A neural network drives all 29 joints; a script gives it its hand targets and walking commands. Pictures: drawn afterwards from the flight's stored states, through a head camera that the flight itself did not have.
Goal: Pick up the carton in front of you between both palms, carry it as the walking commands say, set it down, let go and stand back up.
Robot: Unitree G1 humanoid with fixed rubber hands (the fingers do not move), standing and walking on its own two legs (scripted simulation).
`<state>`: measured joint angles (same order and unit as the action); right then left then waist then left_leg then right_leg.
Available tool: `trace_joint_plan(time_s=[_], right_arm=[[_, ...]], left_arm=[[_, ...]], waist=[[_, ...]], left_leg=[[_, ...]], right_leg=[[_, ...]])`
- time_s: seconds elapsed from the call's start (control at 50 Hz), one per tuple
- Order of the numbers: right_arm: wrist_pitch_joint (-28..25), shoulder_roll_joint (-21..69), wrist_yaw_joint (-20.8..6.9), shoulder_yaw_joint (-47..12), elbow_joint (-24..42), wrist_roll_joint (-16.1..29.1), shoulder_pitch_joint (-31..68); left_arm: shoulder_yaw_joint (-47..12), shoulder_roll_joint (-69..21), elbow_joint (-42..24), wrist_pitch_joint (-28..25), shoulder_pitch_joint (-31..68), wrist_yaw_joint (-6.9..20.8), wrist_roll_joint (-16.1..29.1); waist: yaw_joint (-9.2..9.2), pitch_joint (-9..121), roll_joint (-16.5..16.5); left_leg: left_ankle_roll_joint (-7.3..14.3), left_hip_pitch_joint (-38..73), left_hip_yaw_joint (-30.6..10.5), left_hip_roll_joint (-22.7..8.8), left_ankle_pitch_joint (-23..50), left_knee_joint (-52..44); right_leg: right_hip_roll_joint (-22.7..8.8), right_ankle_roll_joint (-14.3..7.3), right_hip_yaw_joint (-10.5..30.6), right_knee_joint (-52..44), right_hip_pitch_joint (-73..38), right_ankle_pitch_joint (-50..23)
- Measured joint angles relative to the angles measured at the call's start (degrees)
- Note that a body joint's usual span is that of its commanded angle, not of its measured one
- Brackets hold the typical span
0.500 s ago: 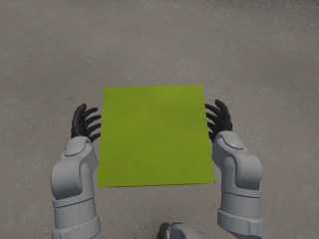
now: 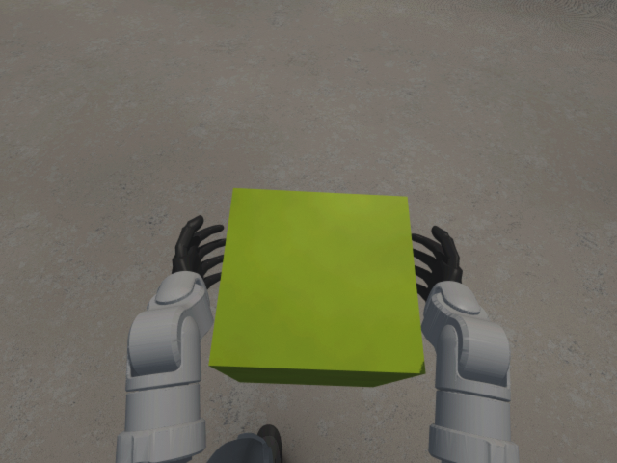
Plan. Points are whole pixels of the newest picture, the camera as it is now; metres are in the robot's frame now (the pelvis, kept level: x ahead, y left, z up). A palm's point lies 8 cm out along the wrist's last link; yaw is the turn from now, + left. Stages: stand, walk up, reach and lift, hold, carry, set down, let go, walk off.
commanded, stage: carry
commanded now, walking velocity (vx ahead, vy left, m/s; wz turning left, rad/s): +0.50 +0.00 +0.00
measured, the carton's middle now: (312, 301) +0.32 +0.00 -0.01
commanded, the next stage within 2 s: none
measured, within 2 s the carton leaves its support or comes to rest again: neither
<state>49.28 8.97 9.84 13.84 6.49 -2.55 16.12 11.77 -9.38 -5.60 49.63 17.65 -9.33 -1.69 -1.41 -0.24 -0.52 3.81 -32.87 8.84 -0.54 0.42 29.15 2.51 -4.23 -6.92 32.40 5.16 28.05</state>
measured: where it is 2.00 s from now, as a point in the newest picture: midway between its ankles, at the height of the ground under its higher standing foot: (316, 340)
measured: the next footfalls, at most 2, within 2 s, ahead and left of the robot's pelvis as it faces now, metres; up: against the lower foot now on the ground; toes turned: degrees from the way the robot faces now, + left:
right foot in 0.38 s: +0.42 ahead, -0.15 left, +0.00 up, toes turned -9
left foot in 0.66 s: +0.56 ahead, +0.08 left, +0.00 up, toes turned -5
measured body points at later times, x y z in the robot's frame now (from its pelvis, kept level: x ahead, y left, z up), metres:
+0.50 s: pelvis +0.36 -0.04 +0.02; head +0.34 -0.04 +0.47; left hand +0.59 +0.13 +0.09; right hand +0.61 -0.18 +0.09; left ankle +0.23 +0.06 -0.65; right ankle +0.38 -0.14 -0.72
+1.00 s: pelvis +0.53 -0.02 +0.03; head +0.53 -0.02 +0.48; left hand +0.78 +0.12 +0.10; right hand +0.76 -0.18 +0.09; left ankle +0.52 +0.07 -0.70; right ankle +0.39 -0.14 -0.71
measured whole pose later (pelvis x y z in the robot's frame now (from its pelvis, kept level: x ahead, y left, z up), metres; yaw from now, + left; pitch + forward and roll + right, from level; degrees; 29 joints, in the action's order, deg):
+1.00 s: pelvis +0.53 -0.02 +0.03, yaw -2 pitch +6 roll +1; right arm 64.4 7.8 8.7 1.7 28.7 -0.7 -5.1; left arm 1.8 -7.8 -30.1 64.7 -5.6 -8.8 -1.4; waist 1.0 7.9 0.2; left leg 2.4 -19.9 11.8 -2.8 -11.4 31.6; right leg -4.7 3.3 -8.6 23.3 4.8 18.0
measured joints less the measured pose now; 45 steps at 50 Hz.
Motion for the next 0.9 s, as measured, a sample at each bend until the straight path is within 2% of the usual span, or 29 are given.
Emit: trace_joint_plan(time_s=[0.02,0.04,0.06,0.1,0.12,0.16,0.22,0.3,0.36,0.4,0.42,0.44,0.48,0.5,0.58,0.64,0.66,0.68,0.72,0.74,0.82,0.9], right_arm=[[-0.29,0.04,-0.16,-0.94,-0.53,0.59,0.21],[-0.49,0.17,-0.25,-1.68,-0.98,0.85,0.81],[-0.54,0.36,-0.22,-2.10,-1.28,0.75,1.40],[-0.31,0.30,-0.05,-2.87,-1.18,0.99,1.04],[-0.12,0.06,-0.04,-3.30,-0.47,1.41,0.07],[0.37,-0.40,0.48,-5.26,1.53,2.51,-1.86],[1.36,-0.89,0.81,-6.94,5.67,2.84,-4.11],[4.70,-1.44,0.86,-9.17,12.65,3.08,-8.24],[8.08,-1.71,0.69,-10.67,16.64,3.05,-12.60],[10.34,-1.74,0.31,-10.29,18.17,3.13,-15.00],[11.48,-1.69,0.18,-9.86,18.36,3.22,-16.04],[12.54,-1.62,0.14,-9.67,18.50,3.26,-17.09],[14.30,-1.47,0.10,-9.97,19.00,3.27,-18.81],[14.86,-1.39,0.06,-10.37,19.51,3.19,-19.64],[14.94,-1.14,-0.61,-11.74,21.60,2.34,-21.66],[14.52,-1.16,-1.13,-12.09,22.60,1.83,-21.70],[14.56,-1.15,-1.21,-12.07,23.09,1.73,-21.74],[14.42,-1.15,-1.25,-12.18,23.08,1.64,-21.85],[14.40,-1.17,-1.26,-12.40,22.13,1.36,-22.11],[14.81,-1.17,-1.26,-12.37,21.80,1.26,-22.11],[15.90,-1.23,-1.34,-11.96,21.16,1.27,-20.74],[15.18,-1.27,-1.27,-11.51,21.48,1.66,-20.17]], left_arm=[[0.34,0.56,-0.39,-0.36,-0.47,-0.07,-0.09],[0.74,1.20,-0.51,-0.76,-0.50,-0.20,-0.30],[0.99,1.67,-0.67,-1.08,-0.65,-0.38,-0.47],[1.52,1.38,-1.11,-1.34,-1.60,-0.65,-0.62],[1.77,0.64,-1.77,-1.32,-2.43,-0.64,-0.43],[0.11,0.85,-3.31,-0.79,-3.97,-0.52,0.17],[-1.70,1.35,-7.18,0.18,-5.99,-0.41,0.36],[-4.64,1.91,-14.00,3.29,-10.30,-0.12,0.64],[-6.62,2.11,-18.02,6.99,-14.44,0.37,1.27],[-8.14,2.07,-18.68,9.15,-16.38,0.51,1.65],[-8.89,2.05,-18.25,10.07,-17.09,0.23,1.49],[-9.36,2.03,-18.03,11.16,-17.77,-0.01,1.44],[-9.79,1.85,-18.79,12.91,-19.82,-0.29,1.37],[-9.84,1.72,-19.64,13.45,-20.98,-0.31,1.36],[-9.95,1.53,-22.83,14.26,-23.29,-0.29,1.41],[-10.09,1.56,-24.17,14.28,-23.26,-0.21,1.22],[-10.24,1.59,-24.49,14.29,-23.19,-0.18,1.20],[-10.13,1.61,-24.49,14.37,-23.01,-0.15,1.22],[-9.75,1.60,-23.76,15.11,-22.71,-0.09,1.19],[-9.72,1.60,-23.43,15.50,-22.75,-0.07,1.08],[-9.66,1.68,-23.18,16.32,-21.99,0.03,0.48],[-9.78,1.82,-23.39,16.21,-20.70,0.09,0.31]], waist=[[1.06,0.16,-0.72],[2.09,-0.06,-1.53],[2.96,-0.26,-1.47],[4.17,-0.19,-0.35],[4.56,-0.01,0.23],[5.03,0.25,0.97],[4.94,0.90,1.23],[3.53,2.91,1.30],[2.25,5.79,1.19],[1.56,7.59,2.29],[1.13,8.29,2.93],[0.82,8.72,2.69],[0.08,8.75,1.77],[-0.21,8.47,1.24],[-1.44,7.02,0.43],[-1.38,6.03,0.81],[-1.07,5.93,1.35],[-0.62,6.08,1.18],[-0.09,7.22,-0.97],[0.05,8.23,-1.61],[1.27,10.28,-2.42],[2.69,9.20,-1.22]], left_leg=[[0.50,2.16,0.81,0.66,-3.83,-0.66],[0.88,2.93,1.47,1.23,-6.54,0.21],[1.13,3.61,1.70,1.27,-8.21,0.84],[0.73,6.11,1.30,0.91,-9.43,-0.15],[0.61,7.89,0.95,0.77,-9.94,-1.44],[0.03,12.02,0.29,0.36,-10.83,-4.73],[-0.90,17.86,-0.35,-0.56,-12.24,-8.87],[-2.99,25.31,-1.09,-2.08,-16.48,-11.00],[-4.81,29.67,-1.60,-3.30,-22.91,-7.40],[-5.27,29.01,-1.91,-5.38,-26.99,1.65],[-4.91,26.21,-3.13,-5.97,-26.89,9.47],[-4.63,22.62,-4.57,-5.30,-28.12,17.63],[-4.38,15.82,-5.18,-3.37,-29.87,28.40],[-4.41,13.35,-4.58,-2.69,-29.70,29.10],[-4.77,8.78,-1.92,-1.81,-24.80,13.56],[-4.75,9.68,0.13,-2.00,-12.97,-0.02],[-4.42,10.59,0.51,-2.44,-8.32,-3.02],[-3.18,11.26,0.88,-2.50,-4.52,-2.75],[-0.96,12.45,2.13,-1.15,-8.69,-0.52],[-0.52,12.90,2.68,-0.83,-11.11,-0.20],[-0.91,13.67,4.22,-0.72,-14.50,-0.01],[-0.94,13.49,3.47,-1.18,-14.99,0.39]], right_leg=[[-1.26,1.07,-0.16,6.36,1.68,-0.36],[-1.93,2.58,1.33,15.30,5.10,-1.16],[-1.41,3.60,3.17,24.74,9.26,-0.49],[-0.21,3.61,5.27,37.05,16.67,-0.02],[-0.45,3.65,5.42,37.96,19.37,-1.03],[-1.86,3.95,5.12,32.13,23.04,-2.75],[-3.96,4.27,4.03,17.37,26.07,-5.97],[-5.08,4.96,0.97,-0.10,25.29,-15.81],[-5.03,4.46,-2.74,-8.16,21.22,-21.14],[-4.47,2.30,-4.31,-5.66,19.48,-24.28],[-4.25,1.74,-5.06,-2.99,19.26,-21.56],[-4.43,1.47,-5.16,-1.94,18.43,-18.39],[-5.08,2.16,-4.93,-3.05,15.96,-15.95],[-5.39,2.92,-4.50,-4.52,14.36,-16.12],[-5.95,3.35,-3.92,-9.46,8.45,-15.01],[-5.84,4.37,-3.42,-8.26,5.29,-11.95],[-5.56,4.80,-3.41,-6.74,4.43,-10.20],[-5.83,5.26,-3.18,-4.72,3.88,-8.12],[-7.61,5.93,-2.01,-2.42,3.19,-5.91],[-7.94,6.11,-1.26,-2.61,2.83,-5.02],[-8.30,7.13,0.16,-5.71,1.34,-4.96],[-8.08,7.54,-0.71,-3.83,2.34,-5.95]])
